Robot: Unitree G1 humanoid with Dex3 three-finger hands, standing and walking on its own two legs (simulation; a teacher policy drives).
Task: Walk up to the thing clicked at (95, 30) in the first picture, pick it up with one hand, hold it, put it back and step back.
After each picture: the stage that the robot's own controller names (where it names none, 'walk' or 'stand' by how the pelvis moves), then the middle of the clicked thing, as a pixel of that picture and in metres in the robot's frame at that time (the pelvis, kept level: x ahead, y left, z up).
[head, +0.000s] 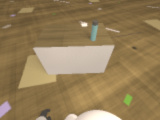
stand; (94, 31) +1.03 -0.01 -0.01
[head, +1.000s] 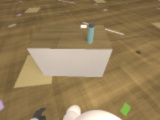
walk; (90, 33) +0.94 +0.06 +0.01
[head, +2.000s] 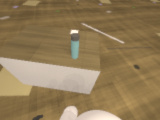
walk; (74, 47) +0.61 +0.18 +0.02
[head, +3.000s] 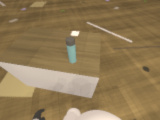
stand; (71, 51) +0.55 +0.19 +0.02
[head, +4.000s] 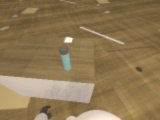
stand; (65, 59) +0.50 +0.22 -0.01
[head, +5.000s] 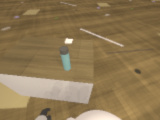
stand; (65, 59) +0.51 +0.23 -0.02
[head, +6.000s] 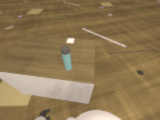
stand; (66, 59) +0.52 +0.22 -0.02
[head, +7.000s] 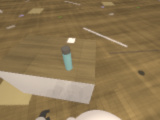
stand; (67, 59) +0.51 +0.22 -0.02
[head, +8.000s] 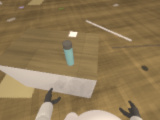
rise first; (69, 54) +0.53 +0.21 -0.01
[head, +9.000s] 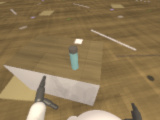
go down; (74, 58) +0.53 +0.19 -0.01
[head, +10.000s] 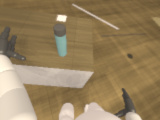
go down; (61, 42) +0.55 +0.18 +0.04
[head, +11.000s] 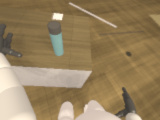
approach; (57, 41) +0.54 +0.19 +0.06
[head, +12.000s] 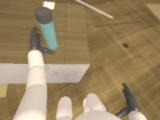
close in; (48, 32) +0.56 +0.20 +0.10
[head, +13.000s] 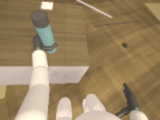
lift; (46, 36) +0.53 +0.20 +0.09
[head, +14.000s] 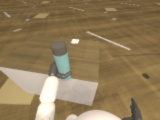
lift; (62, 63) +0.31 +0.17 +0.18
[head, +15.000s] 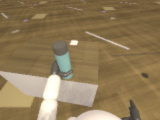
hold; (64, 62) +0.33 +0.17 +0.17
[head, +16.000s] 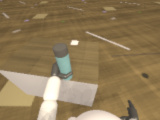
hold; (64, 64) +0.32 +0.17 +0.16
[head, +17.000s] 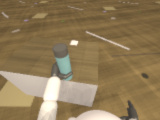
hold; (64, 64) +0.32 +0.17 +0.16
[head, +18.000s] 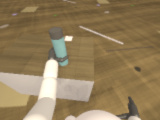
crouch; (60, 49) +0.43 +0.19 +0.18
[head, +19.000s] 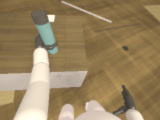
lower; (47, 35) +0.54 +0.20 +0.12
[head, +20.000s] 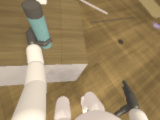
lower; (40, 30) +0.56 +0.21 +0.10
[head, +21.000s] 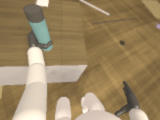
lower; (41, 32) +0.55 +0.21 +0.10
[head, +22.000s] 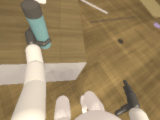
lower; (39, 30) +0.56 +0.21 +0.10
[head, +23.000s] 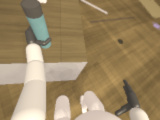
rest; (40, 29) +0.56 +0.21 +0.10
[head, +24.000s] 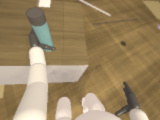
withdraw; (43, 34) +0.54 +0.21 +0.09
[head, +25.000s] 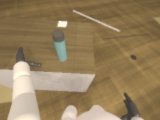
sink last; (60, 48) +0.52 +0.19 +0.05
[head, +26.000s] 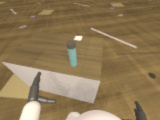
stand; (72, 54) +0.54 +0.20 +0.03
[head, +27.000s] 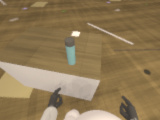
stand; (70, 52) +0.52 +0.19 +0.04
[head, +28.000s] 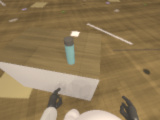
stand; (70, 52) +0.53 +0.19 +0.05
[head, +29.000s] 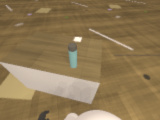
stand; (73, 56) +0.54 +0.18 +0.00
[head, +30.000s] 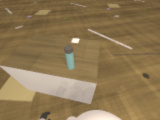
stand; (69, 58) +0.53 +0.21 -0.02
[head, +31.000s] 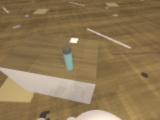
stand; (68, 59) +0.52 +0.22 -0.02
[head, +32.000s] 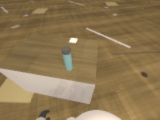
stand; (67, 59) +0.51 +0.22 -0.02
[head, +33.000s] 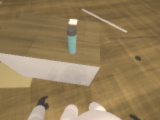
walk; (72, 41) +0.60 +0.18 +0.00
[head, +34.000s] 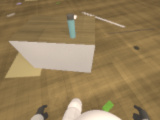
walk; (71, 26) +0.88 +0.27 +0.02
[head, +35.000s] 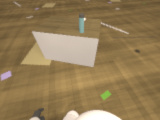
stand; (81, 23) +1.17 +0.19 +0.01
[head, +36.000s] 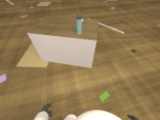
stand; (79, 25) +1.14 +0.19 -0.01
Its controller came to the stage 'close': yes
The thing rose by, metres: 0.21
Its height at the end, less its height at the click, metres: +0.00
